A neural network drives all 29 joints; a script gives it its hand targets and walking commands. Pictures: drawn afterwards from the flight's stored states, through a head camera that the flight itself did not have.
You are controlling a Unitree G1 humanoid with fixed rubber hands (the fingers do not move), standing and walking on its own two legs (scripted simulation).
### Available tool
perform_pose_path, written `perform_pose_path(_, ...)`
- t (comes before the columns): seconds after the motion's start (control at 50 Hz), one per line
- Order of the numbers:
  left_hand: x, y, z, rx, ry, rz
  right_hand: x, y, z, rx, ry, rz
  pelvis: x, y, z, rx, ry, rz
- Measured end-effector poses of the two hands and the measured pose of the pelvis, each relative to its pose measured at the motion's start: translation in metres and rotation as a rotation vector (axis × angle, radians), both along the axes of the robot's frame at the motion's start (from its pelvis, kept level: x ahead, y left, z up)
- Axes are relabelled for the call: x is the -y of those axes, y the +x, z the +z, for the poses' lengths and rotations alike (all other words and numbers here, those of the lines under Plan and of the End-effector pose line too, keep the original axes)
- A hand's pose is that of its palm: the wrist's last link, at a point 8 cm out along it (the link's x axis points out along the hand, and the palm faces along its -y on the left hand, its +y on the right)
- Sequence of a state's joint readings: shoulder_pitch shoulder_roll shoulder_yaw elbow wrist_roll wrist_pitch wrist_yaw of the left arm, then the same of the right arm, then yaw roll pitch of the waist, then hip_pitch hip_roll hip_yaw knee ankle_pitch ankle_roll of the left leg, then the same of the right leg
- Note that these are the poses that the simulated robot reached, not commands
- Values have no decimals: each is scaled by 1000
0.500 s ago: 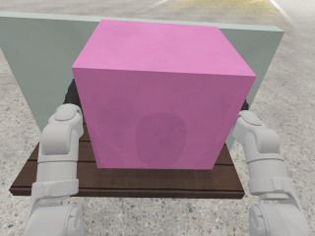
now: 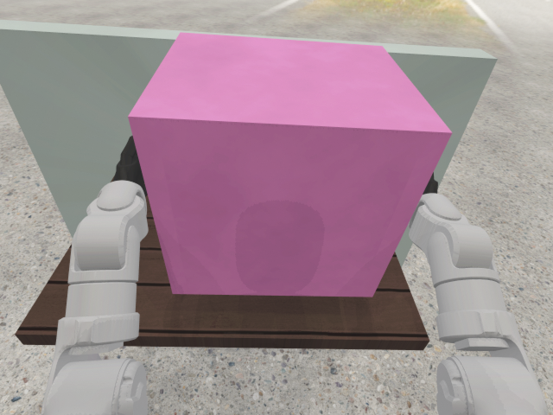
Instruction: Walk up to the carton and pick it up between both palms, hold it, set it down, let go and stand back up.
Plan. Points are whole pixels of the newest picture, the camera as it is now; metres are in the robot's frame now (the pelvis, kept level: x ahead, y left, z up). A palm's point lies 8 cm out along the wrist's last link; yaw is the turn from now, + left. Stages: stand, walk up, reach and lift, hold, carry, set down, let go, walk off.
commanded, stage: hold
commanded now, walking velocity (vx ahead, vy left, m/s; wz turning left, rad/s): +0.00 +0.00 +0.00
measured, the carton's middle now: (279, 168) +0.41 +0.00 +0.20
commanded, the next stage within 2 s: set down in 0.94 s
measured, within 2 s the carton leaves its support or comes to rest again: neither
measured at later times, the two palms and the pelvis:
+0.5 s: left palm (134, 184) +0.35 +0.19 +0.21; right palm (421, 201) +0.35 -0.20 +0.20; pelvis +0.00 +0.00 +0.00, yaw +0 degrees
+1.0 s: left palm (131, 186) +0.35 +0.19 +0.21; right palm (416, 201) +0.35 -0.20 +0.19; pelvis +0.00 +0.00 +0.00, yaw +0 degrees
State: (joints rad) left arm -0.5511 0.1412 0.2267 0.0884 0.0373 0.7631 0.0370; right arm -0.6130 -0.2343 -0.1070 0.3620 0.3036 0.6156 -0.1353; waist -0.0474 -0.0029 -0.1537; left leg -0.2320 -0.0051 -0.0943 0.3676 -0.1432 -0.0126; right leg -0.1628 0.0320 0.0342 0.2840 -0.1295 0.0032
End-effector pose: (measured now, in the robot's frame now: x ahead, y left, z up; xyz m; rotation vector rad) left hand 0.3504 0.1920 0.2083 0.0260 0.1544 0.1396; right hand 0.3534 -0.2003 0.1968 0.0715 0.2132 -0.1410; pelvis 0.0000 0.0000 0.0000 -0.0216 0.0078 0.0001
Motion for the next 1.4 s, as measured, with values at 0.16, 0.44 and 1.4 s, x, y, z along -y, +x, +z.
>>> perform_pose_path(0.16, 2, 0, 1, -2, -4, -3, 1, -1, -2, -2, 4, 5, 1, -2, 0, -1, 1, -2)
perform_pose_path(0.44, 4, 0, 3, -6, 4, -4, 4, -2, -3, -6, 6, 5, 2, -4, 0, -5, 2, -4)
perform_pose_path(1.4, -15, 17, -38, 27, 19, -2, -18, 14, -58, 33, -59, 9, -3, 9, 0, 87, 9, 29)
